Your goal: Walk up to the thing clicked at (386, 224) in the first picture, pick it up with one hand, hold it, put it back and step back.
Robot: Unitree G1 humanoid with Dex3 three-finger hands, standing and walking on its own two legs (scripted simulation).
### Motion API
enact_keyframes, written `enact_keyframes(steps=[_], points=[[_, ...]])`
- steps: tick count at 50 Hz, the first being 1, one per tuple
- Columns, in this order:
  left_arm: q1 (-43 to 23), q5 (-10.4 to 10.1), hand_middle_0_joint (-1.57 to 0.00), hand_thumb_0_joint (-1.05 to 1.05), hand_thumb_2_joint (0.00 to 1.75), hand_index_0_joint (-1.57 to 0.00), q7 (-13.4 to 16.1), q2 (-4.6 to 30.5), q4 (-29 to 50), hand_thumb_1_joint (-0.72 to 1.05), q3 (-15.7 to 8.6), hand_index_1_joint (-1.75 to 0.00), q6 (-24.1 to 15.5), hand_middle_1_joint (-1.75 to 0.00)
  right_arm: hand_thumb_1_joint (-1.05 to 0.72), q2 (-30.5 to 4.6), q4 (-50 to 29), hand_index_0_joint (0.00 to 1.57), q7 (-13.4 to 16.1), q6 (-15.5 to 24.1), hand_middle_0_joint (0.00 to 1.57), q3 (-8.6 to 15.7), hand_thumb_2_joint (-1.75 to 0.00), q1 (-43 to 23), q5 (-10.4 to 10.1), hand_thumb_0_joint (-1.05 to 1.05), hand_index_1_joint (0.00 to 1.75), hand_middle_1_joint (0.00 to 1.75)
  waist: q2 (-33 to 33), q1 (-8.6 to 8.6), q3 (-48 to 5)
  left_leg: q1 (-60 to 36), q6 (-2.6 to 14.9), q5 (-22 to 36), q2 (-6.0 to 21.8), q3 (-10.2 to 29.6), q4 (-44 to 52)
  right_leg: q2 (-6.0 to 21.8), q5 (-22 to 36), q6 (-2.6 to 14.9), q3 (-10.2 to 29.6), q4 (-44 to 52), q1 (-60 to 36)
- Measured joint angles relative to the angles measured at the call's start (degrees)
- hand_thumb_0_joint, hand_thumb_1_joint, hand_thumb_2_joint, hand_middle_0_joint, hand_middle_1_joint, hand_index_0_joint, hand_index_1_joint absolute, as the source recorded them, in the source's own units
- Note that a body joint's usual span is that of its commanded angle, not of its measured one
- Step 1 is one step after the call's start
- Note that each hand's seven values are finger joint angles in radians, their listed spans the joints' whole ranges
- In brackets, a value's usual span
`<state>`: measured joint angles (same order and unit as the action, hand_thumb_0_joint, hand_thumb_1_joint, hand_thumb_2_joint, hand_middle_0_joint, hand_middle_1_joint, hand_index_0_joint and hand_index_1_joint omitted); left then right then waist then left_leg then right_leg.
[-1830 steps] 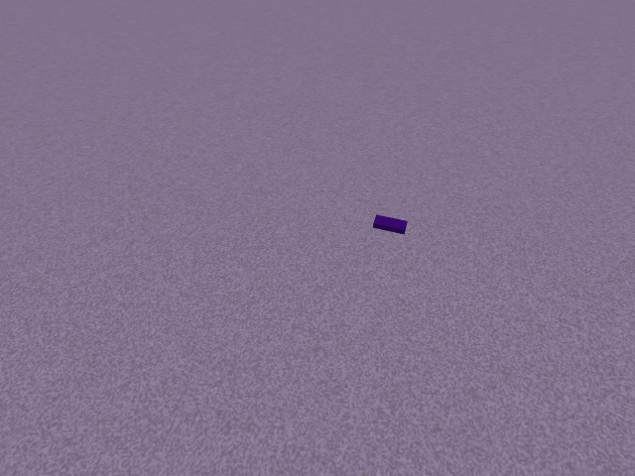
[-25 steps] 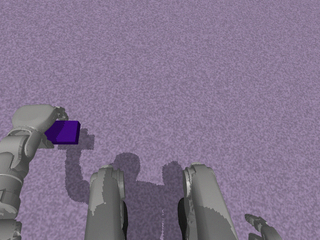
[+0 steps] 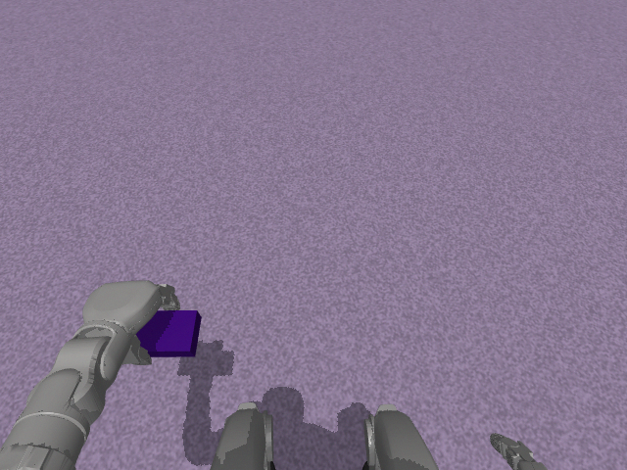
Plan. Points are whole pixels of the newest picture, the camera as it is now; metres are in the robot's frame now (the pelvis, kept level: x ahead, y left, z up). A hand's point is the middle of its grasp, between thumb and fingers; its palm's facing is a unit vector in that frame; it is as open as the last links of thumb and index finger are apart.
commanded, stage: lift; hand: left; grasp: from above
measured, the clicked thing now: (147, 333) +0.35 +0.26 -0.11
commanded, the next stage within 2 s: hold in 0.52 s
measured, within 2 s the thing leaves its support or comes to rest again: neither
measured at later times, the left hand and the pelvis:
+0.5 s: hand (132, 290) +0.36 +0.23 +0.03, palm faces -0.46 -0.05 -0.89, open 8.8 cm; pelvis +0.04 +0.00 +0.10, yaw +0 degrees
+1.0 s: hand (127, 264) +0.37 +0.22 +0.08, palm faces -0.47 -0.03 -0.88, open 8.8 cm; pelvis +0.06 +0.00 +0.13, yaw +0 degrees
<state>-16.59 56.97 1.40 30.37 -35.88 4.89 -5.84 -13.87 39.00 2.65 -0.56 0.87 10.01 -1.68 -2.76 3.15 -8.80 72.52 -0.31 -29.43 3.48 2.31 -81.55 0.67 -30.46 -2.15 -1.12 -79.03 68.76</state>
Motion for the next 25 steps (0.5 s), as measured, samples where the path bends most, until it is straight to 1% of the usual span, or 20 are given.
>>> enact_keyframes(steps=[8, 13, 18, 25], points=[[-0.6, 1.7, -0.77, -0.02, 0.29, -0.81, 2.5, -2.8, -5.2, 0.21, 1.8, -0.37, -0.1, -0.38, -0.92, -0.3, 1.3, 0.21, 0.2, 1.0, 0.20, 0.8, -0.90, 2.5, -0.2, 0.01, 0.30, 0.30, 0.3, -0.18, 0.6, -11.7, -0.09, 2.6, 0.1, -1.1, 10.7, 0.0, 2.8, 0.11, 0.5, 10.6, -11.2], [-1.8, 2.7, -0.77, -0.02, 0.30, -0.81, 4.1, -4.5, -8.2, 0.20, 3.1, -0.38, 0.7, -0.39, -0.92, -0.5, 2.1, 0.21, 0.1, 1.0, 0.20, 1.2, -0.90, 3.5, -0.2, 0.01, 0.30, 0.30, 0.5, -0.20, 1.4, -18.1, -0.05, 4.0, 0.0, -1.9, 16.5, 0.1, 4.4, 0.05, 0.9, 16.3, -17.3], [-2.4, 2.6, -0.77, -0.02, 0.32, -0.81, 5.0, -5.7, -10.0, 0.19, 3.5, -0.38, 1.8, -0.39, -0.92, -0.4, 2.3, 0.21, -0.3, 0.7, 0.20, 1.5, -0.90, 4.2, -0.2, 0.01, 0.30, 0.30, 0.7, -0.19, 2.3, -23.9, -0.01, 5.5, -0.1, -2.7, 22.0, 0.2, 6.1, -0.01, 1.4, 21.6, -22.7], [-1.5, 1.9, -0.77, -0.02, 0.33, -0.82, 3.9, -6.4, -9.5, 0.19, 4.5, -0.36, 2.7, -0.37, -0.92, 0.0, 2.0, 0.21, -0.3, 0.4, 0.20, 1.7, -0.90, 4.7, -0.4, 0.01, 0.30, 0.30, 0.7, -0.53, 3.4, -30.6, 0.04, 7.5, -0.4, -3.6, 28.7, 0.5, 8.0, -0.08, 2.0, 27.9, -29.0]])
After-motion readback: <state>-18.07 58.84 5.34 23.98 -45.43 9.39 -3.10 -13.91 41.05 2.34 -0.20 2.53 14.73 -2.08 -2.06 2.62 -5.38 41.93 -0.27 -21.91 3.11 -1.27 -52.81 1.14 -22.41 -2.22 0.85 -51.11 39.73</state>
